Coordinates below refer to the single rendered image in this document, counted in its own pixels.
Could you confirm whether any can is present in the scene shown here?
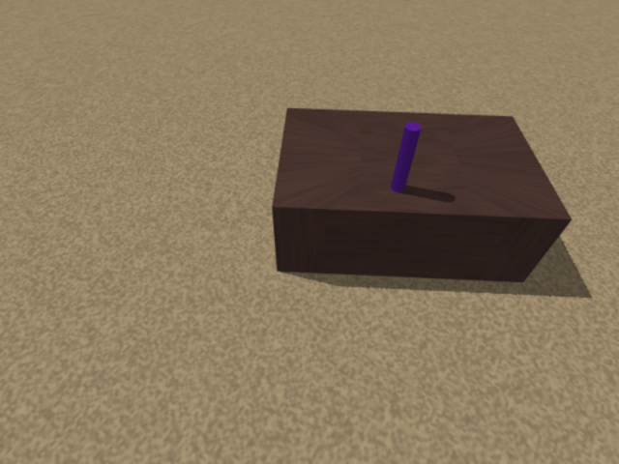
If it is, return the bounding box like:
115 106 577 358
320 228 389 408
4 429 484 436
391 123 421 192

